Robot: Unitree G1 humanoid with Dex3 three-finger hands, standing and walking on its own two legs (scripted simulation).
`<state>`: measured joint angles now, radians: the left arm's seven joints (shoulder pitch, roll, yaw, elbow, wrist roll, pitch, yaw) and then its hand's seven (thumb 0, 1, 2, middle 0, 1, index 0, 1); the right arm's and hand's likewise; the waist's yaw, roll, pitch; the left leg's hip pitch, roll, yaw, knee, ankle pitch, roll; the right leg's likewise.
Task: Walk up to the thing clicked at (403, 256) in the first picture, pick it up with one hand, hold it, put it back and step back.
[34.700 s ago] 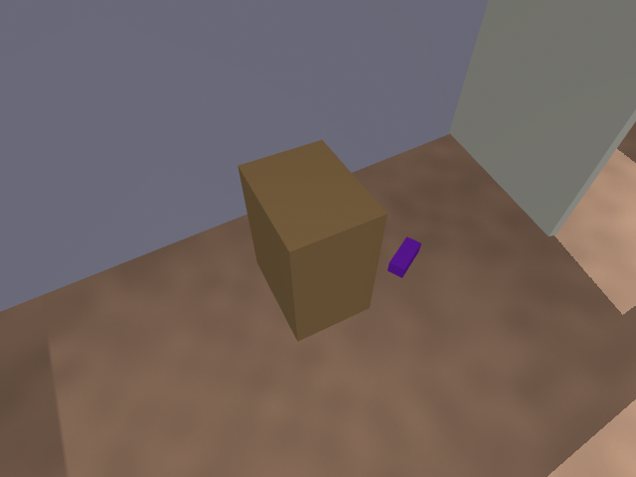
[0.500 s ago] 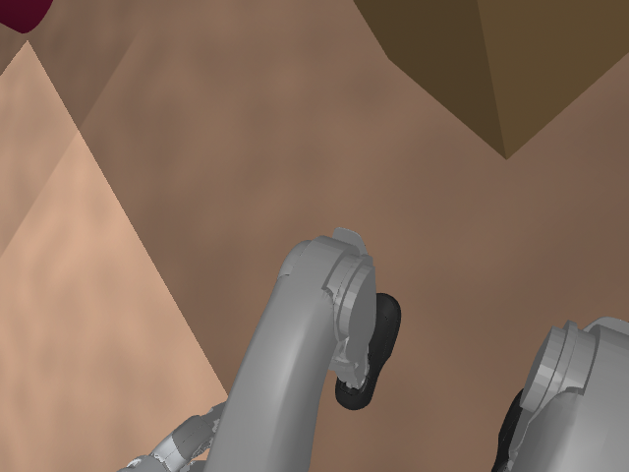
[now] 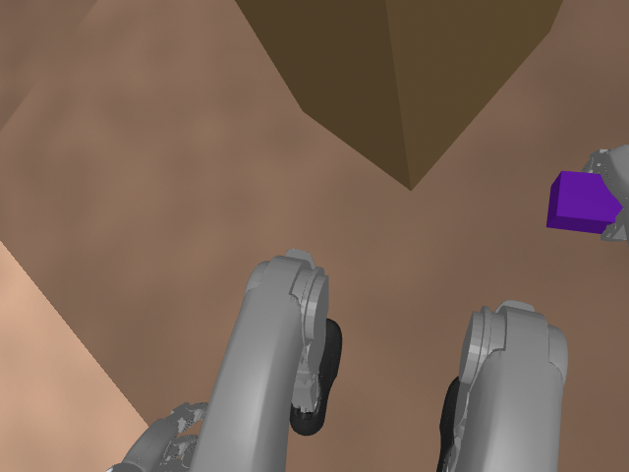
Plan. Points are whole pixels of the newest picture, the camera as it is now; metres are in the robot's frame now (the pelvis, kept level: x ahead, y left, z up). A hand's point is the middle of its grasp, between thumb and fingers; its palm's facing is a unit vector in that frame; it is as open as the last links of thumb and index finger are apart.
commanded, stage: settle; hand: right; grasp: from above
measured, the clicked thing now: (622, 206) +0.47 -0.28 -0.21
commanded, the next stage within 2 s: lift in 0.16 s
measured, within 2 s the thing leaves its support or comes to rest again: neither
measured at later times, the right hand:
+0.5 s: hand out of the picture +0.46 -0.28 -0.13, palm faces -0.47 +0.05 -0.88, open 9.2 cm
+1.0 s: hand out of the picture +0.40 -0.29 +0.03, palm faces -0.46 +0.06 -0.89, open 9.2 cm
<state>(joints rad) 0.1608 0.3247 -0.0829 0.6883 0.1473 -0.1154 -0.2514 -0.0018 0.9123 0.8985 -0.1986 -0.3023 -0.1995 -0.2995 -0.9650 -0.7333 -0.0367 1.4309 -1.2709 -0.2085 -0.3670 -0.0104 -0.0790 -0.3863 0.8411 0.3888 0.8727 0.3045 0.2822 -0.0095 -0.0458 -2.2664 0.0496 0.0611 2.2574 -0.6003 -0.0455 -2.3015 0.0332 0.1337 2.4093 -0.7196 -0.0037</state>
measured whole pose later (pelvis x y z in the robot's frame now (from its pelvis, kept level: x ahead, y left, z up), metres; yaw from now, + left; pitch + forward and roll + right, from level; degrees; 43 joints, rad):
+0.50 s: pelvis -0.01 +0.00 +0.03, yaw -2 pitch +36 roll +8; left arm 0.23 0.30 -0.03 0.71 0.10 -0.03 -0.14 0.00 0.91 0.90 -0.20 -0.30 -0.20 -0.30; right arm -0.93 -0.69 -0.04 1.32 -1.22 -0.20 -0.26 -0.02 -0.10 -0.37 0.83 0.39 0.85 0.31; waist 0.25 -0.04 -0.09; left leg -2.22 0.06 0.03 2.18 -0.59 -0.04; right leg -2.24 0.03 0.10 2.31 -0.69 -0.01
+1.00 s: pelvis +0.00 -0.01 +0.14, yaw -4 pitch +33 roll +5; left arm 0.17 0.28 0.02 0.66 0.00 0.03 -0.05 0.00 0.91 0.90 -0.20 -0.30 -0.20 -0.30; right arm -0.60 -0.58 0.06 0.86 -1.07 -0.14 -0.10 -0.03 -0.11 -0.36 0.83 0.39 0.84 0.33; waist 0.13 -0.05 -0.19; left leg -1.87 0.06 0.02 1.86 -0.58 -0.05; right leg -1.88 0.02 0.06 1.96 -0.67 -0.02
